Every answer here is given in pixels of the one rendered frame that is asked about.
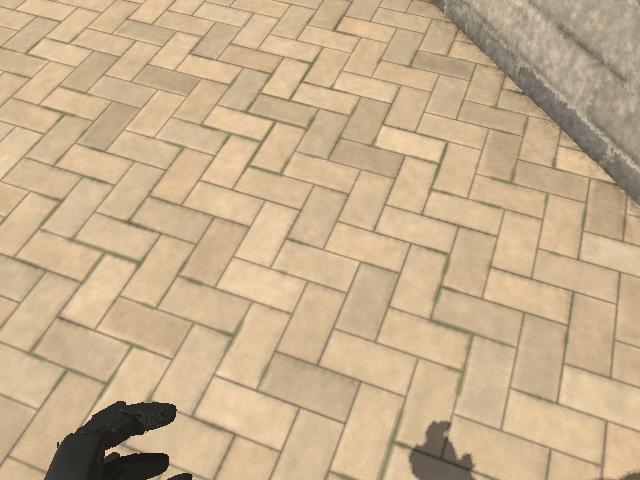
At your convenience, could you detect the left robot hand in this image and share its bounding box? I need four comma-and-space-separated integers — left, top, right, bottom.
44, 401, 193, 480

